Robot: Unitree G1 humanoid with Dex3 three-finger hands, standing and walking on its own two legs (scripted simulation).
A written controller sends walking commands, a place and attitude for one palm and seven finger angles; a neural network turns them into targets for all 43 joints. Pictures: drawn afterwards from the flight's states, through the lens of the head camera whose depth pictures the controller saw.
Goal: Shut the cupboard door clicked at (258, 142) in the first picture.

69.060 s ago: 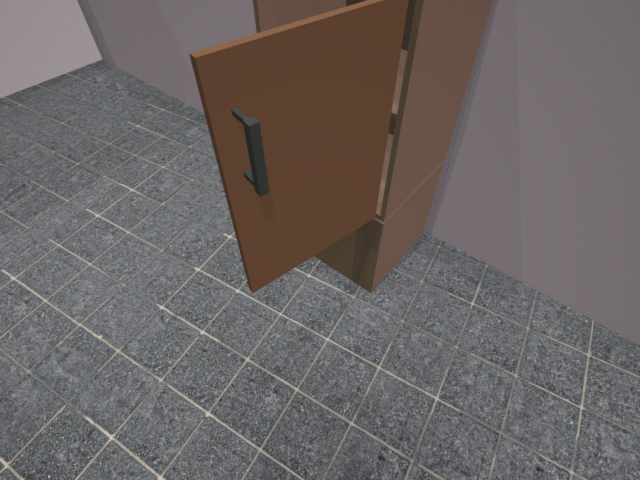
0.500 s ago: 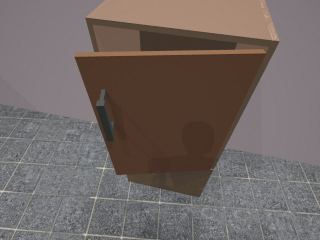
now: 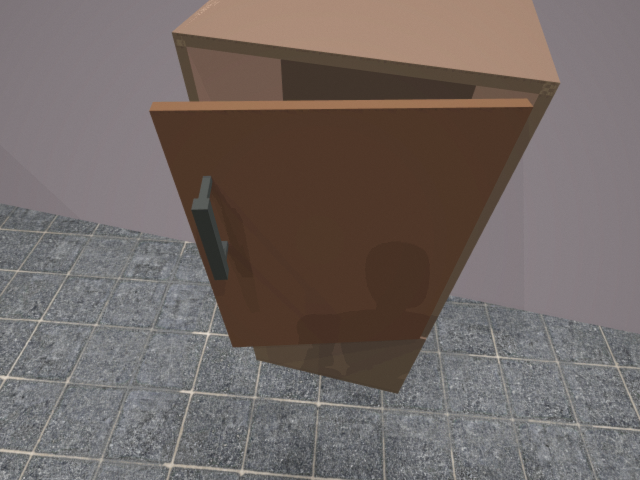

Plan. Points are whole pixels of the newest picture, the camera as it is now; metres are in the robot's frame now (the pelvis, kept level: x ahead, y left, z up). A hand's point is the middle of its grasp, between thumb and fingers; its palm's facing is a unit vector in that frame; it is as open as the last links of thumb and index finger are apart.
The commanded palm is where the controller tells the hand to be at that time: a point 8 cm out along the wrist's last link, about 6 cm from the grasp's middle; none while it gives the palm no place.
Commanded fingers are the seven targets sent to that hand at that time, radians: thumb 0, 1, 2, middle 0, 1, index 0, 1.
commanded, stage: shuffle to correct the standing spot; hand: left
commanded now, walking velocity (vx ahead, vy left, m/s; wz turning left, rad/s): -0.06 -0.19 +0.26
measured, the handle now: (214, 231) +0.40 +0.17 +0.08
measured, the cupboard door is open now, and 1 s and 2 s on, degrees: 17 17 17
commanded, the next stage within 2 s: come to a stop and stand still in 0.24 s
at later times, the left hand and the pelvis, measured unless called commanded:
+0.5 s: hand out of the picture -0.06 +0.11 -0.19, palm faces +0.17 -0.97 -0.16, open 7.4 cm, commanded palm none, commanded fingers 0.00 0.90 0.90 -0.20 -0.30 -0.20 -0.30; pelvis -0.03 -0.05 -0.01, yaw +7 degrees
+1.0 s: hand out of the picture -0.07 +0.15 -0.18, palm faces +0.12 -0.98 -0.18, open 7.4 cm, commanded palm none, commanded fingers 0.00 0.90 0.90 -0.20 -0.30 -0.20 -0.30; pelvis -0.04 -0.01 -0.01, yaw +6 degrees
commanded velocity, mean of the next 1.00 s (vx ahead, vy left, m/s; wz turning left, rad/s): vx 0.00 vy -0.03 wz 0.08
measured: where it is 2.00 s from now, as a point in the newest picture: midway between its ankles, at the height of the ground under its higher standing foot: outside the picture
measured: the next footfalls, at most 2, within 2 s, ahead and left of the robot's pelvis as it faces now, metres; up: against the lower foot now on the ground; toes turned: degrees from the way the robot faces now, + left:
left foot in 0.60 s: -0.03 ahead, +0.06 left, +0.00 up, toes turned +12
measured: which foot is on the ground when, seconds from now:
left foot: down 0.00-0.36, up 0.38-0.58, down 0.60-1.00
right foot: down 0.00-1.00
